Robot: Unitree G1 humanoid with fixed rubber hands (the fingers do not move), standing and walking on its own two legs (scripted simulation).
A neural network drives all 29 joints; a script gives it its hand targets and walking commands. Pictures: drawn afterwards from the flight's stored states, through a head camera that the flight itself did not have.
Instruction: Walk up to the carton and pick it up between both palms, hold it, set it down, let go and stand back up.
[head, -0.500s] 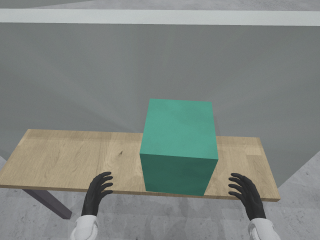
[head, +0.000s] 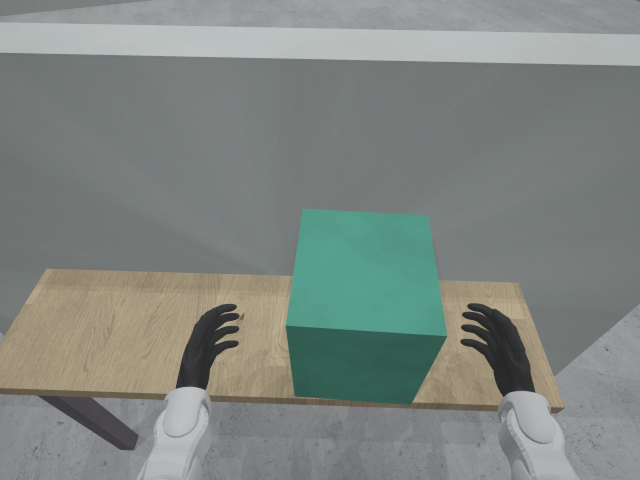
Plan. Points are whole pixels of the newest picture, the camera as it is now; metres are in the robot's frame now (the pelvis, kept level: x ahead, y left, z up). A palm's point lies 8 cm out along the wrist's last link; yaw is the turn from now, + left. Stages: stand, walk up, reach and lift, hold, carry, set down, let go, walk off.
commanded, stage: reach and lift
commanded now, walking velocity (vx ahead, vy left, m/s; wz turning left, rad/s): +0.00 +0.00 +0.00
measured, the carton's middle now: (358, 309) +0.39 -0.03 -0.08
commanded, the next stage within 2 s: none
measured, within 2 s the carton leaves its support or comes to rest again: neither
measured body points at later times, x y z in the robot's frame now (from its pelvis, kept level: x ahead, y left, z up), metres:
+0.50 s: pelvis -0.02 -0.01 +0.00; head -0.01 +0.00 +0.45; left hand +0.34 +0.18 +0.05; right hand +0.34 -0.21 +0.05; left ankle -0.05 +0.13 -0.74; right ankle +0.00 -0.14 -0.74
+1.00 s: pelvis -0.02 -0.01 +0.00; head +0.01 +0.00 +0.45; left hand +0.40 +0.19 +0.09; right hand +0.41 -0.21 +0.10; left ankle -0.05 +0.13 -0.74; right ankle +0.01 -0.15 -0.74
